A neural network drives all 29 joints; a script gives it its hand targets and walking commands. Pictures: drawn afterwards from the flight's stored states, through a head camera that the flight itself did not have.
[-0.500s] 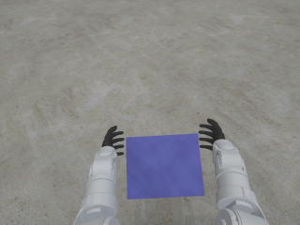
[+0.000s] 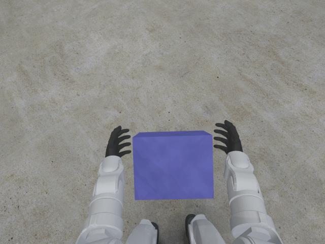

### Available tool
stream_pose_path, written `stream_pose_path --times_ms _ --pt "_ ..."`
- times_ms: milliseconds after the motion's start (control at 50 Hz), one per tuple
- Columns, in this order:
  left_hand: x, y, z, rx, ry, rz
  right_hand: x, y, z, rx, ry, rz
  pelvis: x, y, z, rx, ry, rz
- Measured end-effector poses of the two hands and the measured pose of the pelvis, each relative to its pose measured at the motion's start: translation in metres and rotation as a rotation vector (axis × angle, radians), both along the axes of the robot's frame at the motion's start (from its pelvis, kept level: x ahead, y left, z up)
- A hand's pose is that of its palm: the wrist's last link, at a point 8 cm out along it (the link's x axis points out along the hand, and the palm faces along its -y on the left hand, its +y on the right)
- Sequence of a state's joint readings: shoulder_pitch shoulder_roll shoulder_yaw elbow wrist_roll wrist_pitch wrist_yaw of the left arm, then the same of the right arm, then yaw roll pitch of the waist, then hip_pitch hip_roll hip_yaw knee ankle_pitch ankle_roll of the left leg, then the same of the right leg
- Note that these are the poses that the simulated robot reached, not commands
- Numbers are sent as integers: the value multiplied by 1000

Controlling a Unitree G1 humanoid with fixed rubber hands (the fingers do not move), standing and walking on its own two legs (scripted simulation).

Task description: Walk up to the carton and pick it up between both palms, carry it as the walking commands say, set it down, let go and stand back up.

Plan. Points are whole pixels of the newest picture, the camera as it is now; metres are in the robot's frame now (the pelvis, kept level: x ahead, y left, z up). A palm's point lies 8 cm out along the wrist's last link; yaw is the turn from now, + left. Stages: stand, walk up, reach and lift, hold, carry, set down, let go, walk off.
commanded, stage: set down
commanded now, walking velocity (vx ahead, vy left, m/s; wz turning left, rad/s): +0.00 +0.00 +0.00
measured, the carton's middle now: (172, 161) +0.35 +0.00 -0.19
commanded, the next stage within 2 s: none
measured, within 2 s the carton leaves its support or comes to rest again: neither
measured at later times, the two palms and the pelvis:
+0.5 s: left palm (121, 152) +0.37 +0.15 -0.15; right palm (222, 148) +0.38 -0.15 -0.14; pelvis -0.03 +0.00 -0.09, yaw +1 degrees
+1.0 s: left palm (129, 156) +0.39 +0.15 -0.25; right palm (216, 153) +0.39 -0.16 -0.24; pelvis -0.04 +0.01 -0.16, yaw +1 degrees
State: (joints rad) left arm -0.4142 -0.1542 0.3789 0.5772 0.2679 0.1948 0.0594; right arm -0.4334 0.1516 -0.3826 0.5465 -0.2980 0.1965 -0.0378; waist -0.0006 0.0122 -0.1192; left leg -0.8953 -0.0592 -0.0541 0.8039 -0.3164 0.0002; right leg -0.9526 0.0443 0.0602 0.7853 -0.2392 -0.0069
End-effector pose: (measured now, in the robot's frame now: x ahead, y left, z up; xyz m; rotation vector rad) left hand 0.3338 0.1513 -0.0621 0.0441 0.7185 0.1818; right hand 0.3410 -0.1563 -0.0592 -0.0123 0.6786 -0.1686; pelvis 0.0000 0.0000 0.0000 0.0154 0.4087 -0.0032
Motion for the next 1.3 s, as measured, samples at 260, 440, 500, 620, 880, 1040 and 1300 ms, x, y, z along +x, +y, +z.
stream_pose_path --times_ms 260,440,500,620,880,1040,1300 --pt "22 0 -45 -17 -7 -15 18 -1 -48 4 -2 -12 -27 -5 -47 12 115 -3" --pt "31 2 -77 -32 -12 -14 28 1 -76 10 -7 -22 -29 -6 -78 12 191 -1" --pt "36 3 -87 -28 -12 -10 34 3 -85 9 -9 -19 -29 -4 -88 10 212 3" --pt "43 3 -113 -27 1 -16 40 2 -110 -7 5 -16 -28 -1 -104 4 261 12" --pt "49 0 -166 -32 -9 -1 43 0 -164 2 -4 -39 -33 7 -144 2 333 17" --pt "54 -2 -194 -30 -17 2 49 0 -189 -1 -12 -44 -44 7 -171 -2 345 23" --pt "66 -8 -237 -19 -21 -16 58 -6 -234 -9 -16 -45 -61 4 -211 7 366 21"
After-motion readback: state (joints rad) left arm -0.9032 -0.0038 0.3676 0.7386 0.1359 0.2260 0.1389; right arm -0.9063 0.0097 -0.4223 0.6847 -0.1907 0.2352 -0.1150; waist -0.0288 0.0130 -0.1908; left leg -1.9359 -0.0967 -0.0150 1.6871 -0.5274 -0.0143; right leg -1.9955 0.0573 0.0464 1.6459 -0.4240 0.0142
